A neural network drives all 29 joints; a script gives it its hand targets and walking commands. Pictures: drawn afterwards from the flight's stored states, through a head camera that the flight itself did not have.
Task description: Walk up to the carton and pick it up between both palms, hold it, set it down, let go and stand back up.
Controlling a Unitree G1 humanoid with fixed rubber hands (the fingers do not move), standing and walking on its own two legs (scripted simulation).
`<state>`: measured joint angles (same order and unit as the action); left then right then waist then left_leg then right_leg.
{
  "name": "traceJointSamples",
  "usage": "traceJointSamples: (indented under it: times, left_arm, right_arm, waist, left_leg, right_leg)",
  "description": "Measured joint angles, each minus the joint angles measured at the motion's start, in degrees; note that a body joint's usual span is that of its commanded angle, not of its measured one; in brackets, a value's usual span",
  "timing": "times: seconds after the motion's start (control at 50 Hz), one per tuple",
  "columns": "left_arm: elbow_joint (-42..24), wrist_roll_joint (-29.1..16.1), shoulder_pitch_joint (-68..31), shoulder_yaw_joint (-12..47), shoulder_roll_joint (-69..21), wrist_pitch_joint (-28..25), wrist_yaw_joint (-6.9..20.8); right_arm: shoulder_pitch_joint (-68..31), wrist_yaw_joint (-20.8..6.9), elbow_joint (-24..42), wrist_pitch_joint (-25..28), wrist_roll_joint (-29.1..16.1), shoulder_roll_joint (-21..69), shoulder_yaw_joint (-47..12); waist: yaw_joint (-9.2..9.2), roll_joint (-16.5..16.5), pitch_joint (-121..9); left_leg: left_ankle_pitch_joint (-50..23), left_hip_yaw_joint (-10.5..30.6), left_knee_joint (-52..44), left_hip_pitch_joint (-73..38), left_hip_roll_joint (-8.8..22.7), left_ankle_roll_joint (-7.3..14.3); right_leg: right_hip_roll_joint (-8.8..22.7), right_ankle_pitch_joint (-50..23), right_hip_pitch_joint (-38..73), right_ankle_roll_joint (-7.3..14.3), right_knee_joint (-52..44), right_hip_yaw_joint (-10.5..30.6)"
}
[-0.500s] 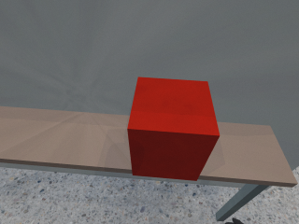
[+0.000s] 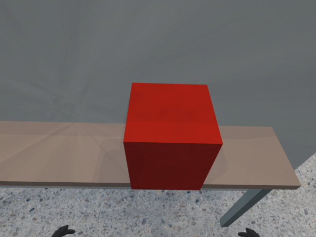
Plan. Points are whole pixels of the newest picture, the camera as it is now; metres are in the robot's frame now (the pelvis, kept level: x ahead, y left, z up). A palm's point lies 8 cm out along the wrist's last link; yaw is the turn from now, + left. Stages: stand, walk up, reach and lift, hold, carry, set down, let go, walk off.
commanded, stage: walk up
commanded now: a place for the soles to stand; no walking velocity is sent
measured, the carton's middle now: (167, 139) +0.39 -0.02 +0.02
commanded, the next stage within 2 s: stand in 0.12 s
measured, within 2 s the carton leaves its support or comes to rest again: neither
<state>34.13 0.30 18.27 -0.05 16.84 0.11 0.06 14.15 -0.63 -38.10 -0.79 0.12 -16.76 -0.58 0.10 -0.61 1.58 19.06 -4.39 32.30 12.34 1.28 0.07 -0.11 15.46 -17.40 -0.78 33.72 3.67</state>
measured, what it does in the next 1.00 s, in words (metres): stands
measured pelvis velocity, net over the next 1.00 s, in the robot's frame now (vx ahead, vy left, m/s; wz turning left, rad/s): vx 0.00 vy -0.01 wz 0.02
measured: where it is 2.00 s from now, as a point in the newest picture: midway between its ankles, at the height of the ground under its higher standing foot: outside the picture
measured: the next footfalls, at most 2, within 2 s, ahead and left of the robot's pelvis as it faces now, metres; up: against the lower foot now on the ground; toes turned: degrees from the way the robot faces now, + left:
none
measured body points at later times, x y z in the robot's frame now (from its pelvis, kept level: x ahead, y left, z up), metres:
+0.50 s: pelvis -0.02 -0.01 +0.00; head +0.01 -0.02 +0.45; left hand +0.16 +0.24 -0.09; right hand +0.14 -0.27 -0.11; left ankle -0.02 +0.12 -0.73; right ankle +0.03 -0.13 -0.73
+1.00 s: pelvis +0.00 -0.01 +0.02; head -0.01 -0.01 +0.47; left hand +0.17 +0.23 -0.04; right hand +0.17 -0.23 -0.05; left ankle -0.02 +0.12 -0.73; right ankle +0.03 -0.13 -0.73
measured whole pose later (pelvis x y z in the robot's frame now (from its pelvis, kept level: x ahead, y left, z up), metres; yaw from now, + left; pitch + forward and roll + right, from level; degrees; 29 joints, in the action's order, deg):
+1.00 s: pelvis +0.00 -0.01 +0.02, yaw +1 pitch -5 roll +0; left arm 23.1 -3.1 15.3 0.9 13.1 1.1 -3.0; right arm 15.9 -1.9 -32.8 13.3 -0.3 -8.6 4.0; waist -0.9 -1.0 3.9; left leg 12.5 -2.9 18.6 0.8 1.8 -1.2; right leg -0.5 9.7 -5.4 0.4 20.4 1.8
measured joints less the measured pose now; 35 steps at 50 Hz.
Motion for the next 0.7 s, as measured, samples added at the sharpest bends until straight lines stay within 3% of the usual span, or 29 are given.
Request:
traceJointSamples:
  times: [0.34, 0.4, 0.44, 0.56, 0.7]
  left_arm:
    - [1.56, 0.00, -0.93, -0.15, -0.36, 0.12, 0.34]
    - [2.65, 0.82, -5.91, -0.73, -1.03, 6.55, -1.38]
    - [1.49, 0.73, -9.38, -1.14, -1.57, 9.82, -1.85]
    - [-6.34, 0.05, -11.15, -2.05, -3.37, 11.32, -0.92]
    - [-6.63, 0.22, -9.11, -2.23, -3.99, 10.27, -0.43]
  right_arm:
    - [0.74, 0.11, 0.09, -0.04, 0.19, -0.17, 0.11]
    - [-2.23, -1.73, -7.71, 7.47, 3.23, 0.80, 4.62]
    - [-4.41, -2.43, -10.58, 10.88, 3.83, 1.24, 6.45]
    - [-4.69, -1.70, -5.92, 15.12, 2.05, 3.61, 5.17]
    - [-1.11, -0.22, -0.81, 13.44, 1.27, 4.83, 3.69]
  waist:
    - [-0.12, 0.34, 0.14]
    - [-0.08, 1.42, 1.34]
    - [-0.37, 1.63, 2.96]
    - [0.30, -0.11, 4.97]
    - [-0.06, -2.11, 3.81]
  left_leg:
    - [-0.57, -1.34, -0.78, -0.52, 1.00, -0.54]
    - [0.23, 0.02, 2.07, 1.41, 1.29, -0.60]
    - [0.59, 0.60, 3.42, 1.96, 1.15, -0.78]
    - [-2.82, 1.44, -3.30, -3.51, 0.88, -1.68]
    - [-5.76, 2.17, -10.36, -9.53, 0.91, -1.90]
  right_leg:
    - [-1.14, -1.03, -0.25, 0.50, -0.52, 1.24]
    - [-1.19, -0.35, -1.05, 1.70, 1.00, -0.26]
    - [-0.95, 0.07, -1.40, 1.24, 2.32, -0.78]
    - [-0.71, -1.86, 3.58, 1.51, -2.48, -1.66]
    - [-0.74, -3.69, 9.31, 2.04, -8.16, -2.54]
